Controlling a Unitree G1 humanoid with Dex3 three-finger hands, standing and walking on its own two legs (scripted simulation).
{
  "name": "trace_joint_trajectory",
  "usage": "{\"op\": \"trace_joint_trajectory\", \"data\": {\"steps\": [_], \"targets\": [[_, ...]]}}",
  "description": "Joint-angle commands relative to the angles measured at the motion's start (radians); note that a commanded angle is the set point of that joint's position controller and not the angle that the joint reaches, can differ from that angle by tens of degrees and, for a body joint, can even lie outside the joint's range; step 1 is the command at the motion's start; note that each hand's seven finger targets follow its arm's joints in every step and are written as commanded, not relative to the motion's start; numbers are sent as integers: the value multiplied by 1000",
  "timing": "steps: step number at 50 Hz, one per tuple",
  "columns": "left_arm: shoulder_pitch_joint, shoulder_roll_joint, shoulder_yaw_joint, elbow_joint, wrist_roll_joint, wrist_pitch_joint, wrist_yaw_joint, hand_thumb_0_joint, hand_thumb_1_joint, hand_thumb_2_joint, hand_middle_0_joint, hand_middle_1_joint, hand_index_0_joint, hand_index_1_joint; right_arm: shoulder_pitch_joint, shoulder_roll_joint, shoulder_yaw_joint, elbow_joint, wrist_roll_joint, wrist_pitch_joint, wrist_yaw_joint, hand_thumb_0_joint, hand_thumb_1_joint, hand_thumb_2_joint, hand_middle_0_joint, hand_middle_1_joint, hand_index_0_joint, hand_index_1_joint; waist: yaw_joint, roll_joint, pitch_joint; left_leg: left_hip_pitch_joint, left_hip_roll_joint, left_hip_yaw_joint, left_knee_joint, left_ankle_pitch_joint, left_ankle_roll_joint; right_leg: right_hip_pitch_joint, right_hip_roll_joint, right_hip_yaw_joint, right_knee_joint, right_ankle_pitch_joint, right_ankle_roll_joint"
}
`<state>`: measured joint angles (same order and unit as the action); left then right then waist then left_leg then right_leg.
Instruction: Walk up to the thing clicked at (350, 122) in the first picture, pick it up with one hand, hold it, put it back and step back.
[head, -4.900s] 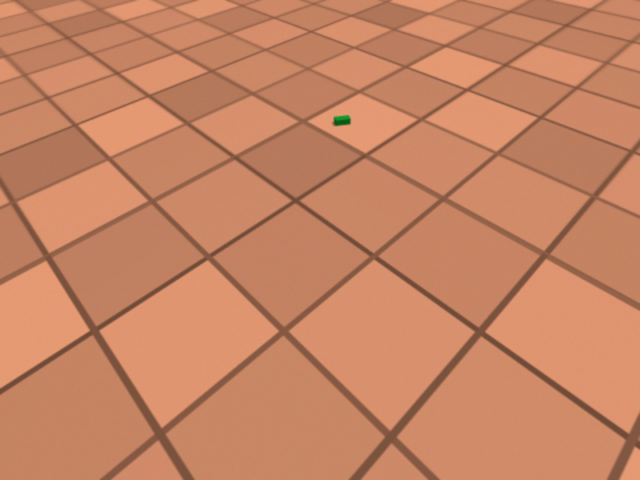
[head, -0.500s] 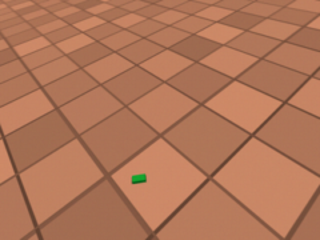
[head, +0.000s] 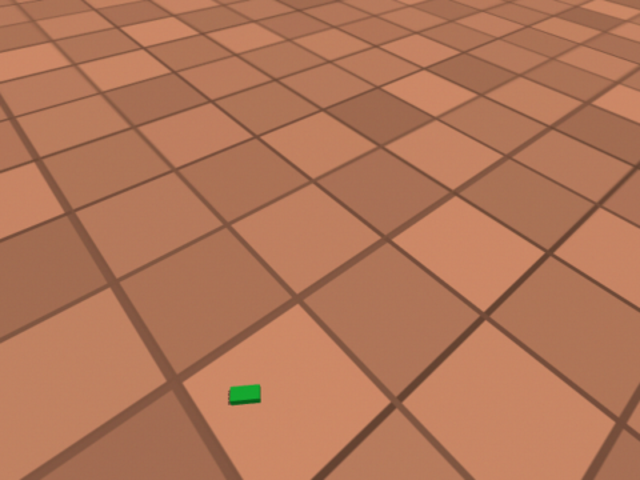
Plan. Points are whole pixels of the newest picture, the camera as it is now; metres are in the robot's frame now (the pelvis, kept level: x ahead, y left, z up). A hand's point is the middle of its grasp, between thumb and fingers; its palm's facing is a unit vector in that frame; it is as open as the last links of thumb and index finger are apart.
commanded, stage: walk up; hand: left
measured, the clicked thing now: (245, 394) +0.51 +0.23 -0.75
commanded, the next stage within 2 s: none
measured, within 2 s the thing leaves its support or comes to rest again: neither
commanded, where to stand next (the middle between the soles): +0.15 +0.00 m, yaw +0 degrees
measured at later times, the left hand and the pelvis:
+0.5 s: hand out of the picture +0.13 +0.23 -0.13, palm faces -0.02 -0.91 -0.41, open 7.4 cm; pelvis +0.05 -0.03 +0.00, yaw +0 degrees
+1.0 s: hand out of the picture +0.15 +0.26 -0.15, palm faces -0.06 -0.93 -0.37, open 7.4 cm; pelvis +0.09 -0.01 +0.00, yaw -1 degrees
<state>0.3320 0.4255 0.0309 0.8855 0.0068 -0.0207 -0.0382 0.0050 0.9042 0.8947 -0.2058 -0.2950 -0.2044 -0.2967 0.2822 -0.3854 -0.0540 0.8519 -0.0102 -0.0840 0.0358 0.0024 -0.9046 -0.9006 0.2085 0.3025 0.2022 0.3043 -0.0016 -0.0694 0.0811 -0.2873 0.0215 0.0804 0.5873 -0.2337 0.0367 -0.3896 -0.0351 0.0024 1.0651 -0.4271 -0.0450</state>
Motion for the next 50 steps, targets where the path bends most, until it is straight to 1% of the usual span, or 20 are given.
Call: {"op": "trace_joint_trajectory", "data": {"steps": [1,4,9,12,13,14,16,21,25,29,30,31,32,33,36,43,45,47,49,50], "targets": [[98,192,69,-34,-6,-22,4,0,900,900,-200,-300,-200,-300,41,-277,-73,-53,10,-29,-21,0,-900,-900,200,300,200,300,5,224,1,91,229,-261,-331,44,141,-138,-59,51,-25,115,24],[48,161,59,-35,-8,-20,11,0,900,900,-200,-300,-200,-300,-1,-258,-62,-68,3,-14,-29,0,-900,-900,200,300,200,300,8,240,18,41,219,-158,-302,196,180,-93,-65,15,-172,126,52],[-7,126,54,-10,-12,-30,35,0,900,900,-200,-300,-200,-300,-29,-249,-46,-51,5,16,-37,0,-900,-900,200,300,200,300,7,245,-48,3,212,-106,-126,553,165,76,-18,-50,-348,229,49],[32,155,56,31,-5,-44,49,0,900,900,-200,-300,-200,-300,-78,-216,-32,-52,25,46,-38,0,-900,-900,200,300,200,300,44,133,-120,-14,130,-69,56,299,94,238,14,-57,-559,389,30],[44,188,65,38,-1,-52,55,0,900,900,-200,-300,-200,-300,-46,-159,-14,-42,31,52,-37,0,-900,-900,200,300,200,300,53,3,-152,-41,95,-54,162,98,53,291,-70,40,-613,511,16],[53,267,87,8,11,-61,51,0,900,900,-200,-300,-200,-300,31,-117,2,-55,26,55,-32,0,-900,-900,200,300,200,300,28,-186,-188,-147,0,-15,306,-244,25,344,-244,330,-688,341,-50],[-49,323,92,-18,9,-52,51,0,900,900,-200,-300,-200,-300,27,-224,-31,-12,6,73,-44,0,-900,-900,200,300,200,300,33,-153,-104,-218,0,-79,422,-394,12,235,-370,525,-781,-7,-209],[-80,243,68,-20,14,-48,54,0,900,900,-200,-300,-200,-300,9,-218,-32,51,3,80,-27,0,-900,-900,200,300,200,300,32,-128,-75,-206,27,-112,346,-229,-14,192,-219,289,-766,-37,-138],[-100,238,71,-27,20,-40,47,0,900,900,-200,-300,-200,-300,-23,-200,-27,71,-7,74,-17,0,-900,-900,200,300,200,300,36,-125,-63,-123,13,-73,180,-224,-24,129,-209,223,-779,-60,-139],[-184,210,55,-27,10,-13,36,0,900,900,-200,-300,-200,-300,55,-191,-36,137,-11,57,-19,0,-900,-900,200,300,200,300,-20,-46,-76,131,-27,-18,-39,-85,-21,-63,-170,129,-668,-170,-88],[-186,176,42,-27,7,-7,36,0,900,900,-200,-300,-200,-300,59,-205,-42,144,-19,53,-26,0,-900,-900,200,300,200,300,-37,9,-75,172,-12,-58,-94,-102,-5,-124,-147,103,-605,-209,-56],[-179,129,29,-25,0,-1,34,0,900,900,-200,-300,-200,-300,58,-249,-49,140,-29,49,-31,0,-900,-900,200,300,200,300,-34,172,-56,137,101,-263,-248,-285,21,-168,-75,40,-466,-202,-19],[-184,122,26,-20,-7,4,37,0,900,900,-200,-300,-200,-300,-28,-321,-55,107,-26,44,-32,0,-900,-900,200,300,200,300,-21,303,-3,2,306,-598,-446,-636,106,-196,40,-35,-299,-111,28],[-189,199,51,10,5,7,43,0,900,900,-200,-300,-200,-300,-101,-354,-62,87,-17,44,-32,0,-900,-900,200,300,200,300,-16,247,68,-143,357,-624,-472,-681,175,-115,-6,38,-194,-83,28],[-126,150,40,71,-8,0,32,0,900,900,-200,-300,-200,-300,-149,-238,-21,80,-23,24,-37,0,-900,-900,200,300,200,300,23,199,51,-36,190,-357,-343,-253,102,-64,-11,65,-271,20,29],[-152,153,30,80,2,-20,41,0,900,900,-200,-300,-200,-300,-74,-277,-45,92,-15,37,-36,0,-900,-900,200,300,200,300,-22,254,-82,174,214,-280,-197,122,146,38,16,-24,-496,23,28],[-111,135,27,104,6,-35,48,0,900,900,-200,-300,-200,-300,-104,-251,-33,85,3,44,-36,0,-900,-900,200,300,200,300,17,202,-114,141,184,-209,-86,332,106,189,13,-26,-691,217,15],[-63,221,51,118,14,-47,57,0,900,900,-200,-300,-200,-300,-119,-188,-11,53,22,39,-39,0,-900,-900,200,300,200,300,31,16,-175,-22,72,-106,88,260,20,399,-126,187,-669,527,-50],[-127,276,56,96,5,-39,49,0,900,900,-200,-300,-200,-300,-127,-171,-10,61,12,44,-45,0,-900,-900,200,300,200,300,16,-94,-98,-105,-12,-45,137,-259,-1,328,-288,352,-691,416,-195],[-146,263,53,83,5,-35,44,0,900,900,-200,-300,-200,-300,-114,-188,-15,76,5,39,-46,0,-900,-900,200,300,200,300,5,-97,-83,-91,-1,-67,111,-304,9,294,-293,339,-682,426,-203]]}}
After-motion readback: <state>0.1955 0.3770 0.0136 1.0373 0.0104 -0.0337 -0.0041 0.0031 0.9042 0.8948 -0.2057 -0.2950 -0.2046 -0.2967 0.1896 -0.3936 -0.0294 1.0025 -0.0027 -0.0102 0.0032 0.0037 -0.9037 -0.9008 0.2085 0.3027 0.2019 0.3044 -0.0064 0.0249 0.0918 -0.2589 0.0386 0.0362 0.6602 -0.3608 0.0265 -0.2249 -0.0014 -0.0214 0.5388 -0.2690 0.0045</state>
